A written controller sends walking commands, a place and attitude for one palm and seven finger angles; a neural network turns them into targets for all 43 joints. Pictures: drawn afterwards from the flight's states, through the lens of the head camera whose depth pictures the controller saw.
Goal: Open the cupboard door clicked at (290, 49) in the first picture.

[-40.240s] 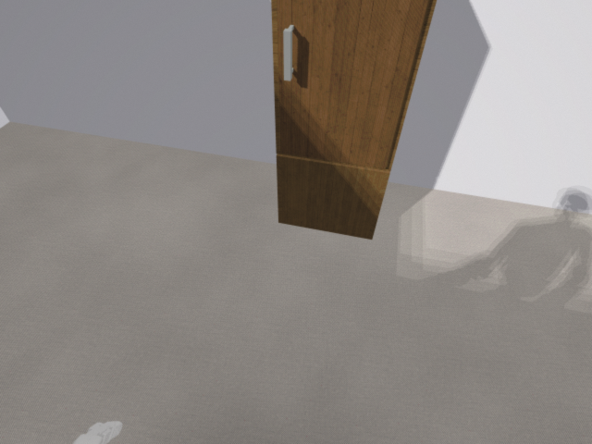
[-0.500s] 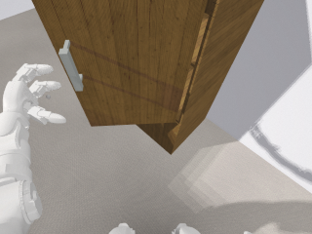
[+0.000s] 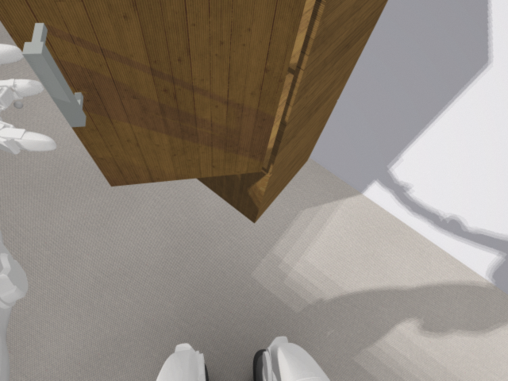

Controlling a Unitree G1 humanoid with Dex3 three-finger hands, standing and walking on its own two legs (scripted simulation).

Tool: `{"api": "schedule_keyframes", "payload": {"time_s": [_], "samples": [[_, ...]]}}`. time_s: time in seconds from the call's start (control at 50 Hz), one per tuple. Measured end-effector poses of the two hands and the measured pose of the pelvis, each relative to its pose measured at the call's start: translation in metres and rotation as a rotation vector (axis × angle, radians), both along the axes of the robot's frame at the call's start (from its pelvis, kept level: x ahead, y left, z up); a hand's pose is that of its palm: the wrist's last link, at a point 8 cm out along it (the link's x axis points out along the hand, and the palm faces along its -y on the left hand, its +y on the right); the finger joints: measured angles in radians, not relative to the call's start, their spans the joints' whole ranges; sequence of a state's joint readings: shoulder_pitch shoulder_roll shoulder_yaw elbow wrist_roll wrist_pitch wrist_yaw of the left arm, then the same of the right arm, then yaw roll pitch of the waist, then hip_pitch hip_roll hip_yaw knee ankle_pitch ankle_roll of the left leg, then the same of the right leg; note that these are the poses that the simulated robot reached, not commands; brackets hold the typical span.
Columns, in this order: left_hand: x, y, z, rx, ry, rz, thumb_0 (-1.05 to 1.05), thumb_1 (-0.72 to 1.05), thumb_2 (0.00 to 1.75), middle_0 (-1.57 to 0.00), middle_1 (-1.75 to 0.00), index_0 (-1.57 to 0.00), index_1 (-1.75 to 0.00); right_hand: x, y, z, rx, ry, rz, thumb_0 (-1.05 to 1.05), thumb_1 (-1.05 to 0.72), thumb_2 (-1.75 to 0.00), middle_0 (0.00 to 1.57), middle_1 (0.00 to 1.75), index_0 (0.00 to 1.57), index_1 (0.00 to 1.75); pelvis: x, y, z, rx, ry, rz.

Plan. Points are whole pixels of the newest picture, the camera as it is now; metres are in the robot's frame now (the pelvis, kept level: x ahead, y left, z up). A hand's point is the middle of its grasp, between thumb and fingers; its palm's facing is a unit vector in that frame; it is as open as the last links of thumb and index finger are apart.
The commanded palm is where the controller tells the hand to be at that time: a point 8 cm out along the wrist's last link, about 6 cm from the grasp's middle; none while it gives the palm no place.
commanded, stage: move the hooked fingers beside the handle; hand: left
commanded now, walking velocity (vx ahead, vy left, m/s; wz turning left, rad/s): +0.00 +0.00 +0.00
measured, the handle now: (60, 79) +0.55 +0.25 +0.09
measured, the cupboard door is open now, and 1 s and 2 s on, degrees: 48 47 47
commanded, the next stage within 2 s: slide the fingers in behind the handle in 0.80 s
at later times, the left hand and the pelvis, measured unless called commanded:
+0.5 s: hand (4, 111) +0.49 +0.30 +0.09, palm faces +0.08 -1.00 +0.01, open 14.0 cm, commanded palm +0.46 +0.34 +0.09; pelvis +0.02 +0.01 +0.00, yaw -1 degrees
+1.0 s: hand (17, 109) +0.49 +0.29 +0.09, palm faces +0.08 -1.00 -0.01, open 14.0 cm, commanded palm +0.47 +0.33 +0.09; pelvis +0.00 +0.01 +0.00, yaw +0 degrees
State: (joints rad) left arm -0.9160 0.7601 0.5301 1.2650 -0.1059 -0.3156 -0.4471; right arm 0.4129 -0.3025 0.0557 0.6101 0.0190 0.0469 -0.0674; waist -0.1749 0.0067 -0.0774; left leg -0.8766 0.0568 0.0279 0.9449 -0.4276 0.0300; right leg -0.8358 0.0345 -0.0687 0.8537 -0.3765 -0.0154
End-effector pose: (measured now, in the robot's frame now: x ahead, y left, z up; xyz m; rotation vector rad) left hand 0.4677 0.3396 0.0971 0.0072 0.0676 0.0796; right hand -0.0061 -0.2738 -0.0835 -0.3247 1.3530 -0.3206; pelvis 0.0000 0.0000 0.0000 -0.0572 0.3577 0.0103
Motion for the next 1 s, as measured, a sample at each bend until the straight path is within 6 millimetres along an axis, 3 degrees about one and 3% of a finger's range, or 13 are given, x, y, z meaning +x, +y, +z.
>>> {"api": "schedule_keyframes", "payload": {"time_s": [0.1, 0.2, 0.32, 0.46, 0.66, 0.8, 1.0], "samples": [[0.011, 0.004, 0.000, 0.001, -0.019, -0.003, -0.01, -0.50, 0.30, -0.30, -1.20, -0.31, -1.22, -0.006, 0.004, 0.001, 0.000, 0.038, -0.017, 0.00, -0.90, -0.90, 0.20, 0.30, 0.21, 0.30, 0.004, 0.003, -0.001, -0.006, 0.019, -0.006], [0.010, 0.004, -0.005, -0.001, -0.001, -0.017, -0.01, -0.50, 0.30, -0.30, -1.20, -0.31, -1.22, -0.006, 0.012, 0.001, 0.023, 0.057, -0.031, 0.00, -0.90, -0.90, 0.20, 0.30, 0.21, 0.30, 0.011, 0.007, 0.001, -0.008, 0.021, -0.013], [0.005, 0.008, -0.014, -0.025, 0.010, 0.006, -0.01, -0.50, 0.30, -0.30, -1.20, -0.30, -1.21, 0.006, 0.019, 0.002, 0.032, 0.029, -0.027, 0.00, -0.90, -0.90, 0.20, 0.30, 0.21, 0.30, 0.015, 0.010, 0.002, -0.011, 0.013, -0.015], [-0.005, 0.017, -0.004, -0.006, -0.042, 0.016, -0.01, -0.50, 0.30, -0.30, -1.20, -0.30, -1.21, 0.025, 0.021, 0.001, 0.038, -0.019, -0.005, 0.00, -0.90, -0.90, 0.20, 0.30, 0.21, 0.30, 0.017, 0.013, 0.003, -0.016, -0.004, -0.010], [-0.012, 0.009, -0.011, -0.020, -0.028, -0.012, -0.01, -0.50, 0.30, -0.30, -1.20, -0.30, -1.20, 0.039, 0.021, -0.002, 0.031, -0.047, 0.043, 0.00, -0.90, -0.90, 0.20, 0.30, 0.21, 0.30, 0.010, 0.015, 0.001, -0.014, -0.010, 0.004], [-0.009, 0.005, -0.011, -0.012, -0.014, 0.002, -0.01, -0.50, 0.30, -0.30, -1.20, -0.30, -1.20, 0.031, 0.019, -0.004, 0.028, -0.047, 0.037, 0.00, -0.90, -0.90, 0.20, 0.30, 0.21, 0.30, 0.003, 0.012, -0.001, -0.015, -0.014, 0.009], [-0.003, 0.003, -0.006, -0.001, -0.026, -0.002, -0.01, -0.50, 0.30, -0.30, -1.20, -0.30, -1.20, 0.000, 0.015, -0.005, 0.023, 0.019, 0.006, 0.00, -0.90, -0.90, 0.20, 0.30, 0.21, 0.30, -0.002, 0.008, -0.003, -0.014, -0.002, 0.005]]}}
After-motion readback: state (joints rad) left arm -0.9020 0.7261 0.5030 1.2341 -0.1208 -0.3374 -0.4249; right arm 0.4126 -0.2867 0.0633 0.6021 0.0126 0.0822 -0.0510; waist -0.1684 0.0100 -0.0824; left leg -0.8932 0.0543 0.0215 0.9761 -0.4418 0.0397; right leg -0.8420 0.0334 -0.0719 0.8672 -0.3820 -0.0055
